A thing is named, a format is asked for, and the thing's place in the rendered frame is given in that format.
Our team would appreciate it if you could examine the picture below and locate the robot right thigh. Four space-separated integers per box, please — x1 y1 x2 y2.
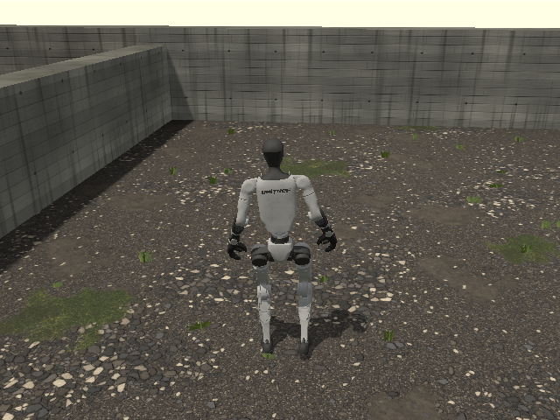
292 242 312 298

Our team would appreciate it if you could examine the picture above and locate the robot left upper arm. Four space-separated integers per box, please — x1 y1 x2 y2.
235 178 257 227

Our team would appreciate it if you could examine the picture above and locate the left robot hand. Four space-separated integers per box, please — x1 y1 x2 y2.
227 242 247 260

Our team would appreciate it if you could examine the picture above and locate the left robot forearm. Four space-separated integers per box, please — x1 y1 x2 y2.
228 214 244 245

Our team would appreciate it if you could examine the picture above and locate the robot left shin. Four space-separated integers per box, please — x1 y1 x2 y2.
257 285 271 344

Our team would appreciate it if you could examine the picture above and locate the robot right upper arm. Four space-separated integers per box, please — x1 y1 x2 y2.
293 175 323 221

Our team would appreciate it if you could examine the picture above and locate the right robot hand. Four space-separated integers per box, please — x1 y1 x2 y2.
317 233 337 252

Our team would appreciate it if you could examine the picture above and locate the right robot forearm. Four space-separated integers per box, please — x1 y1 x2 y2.
315 208 334 237

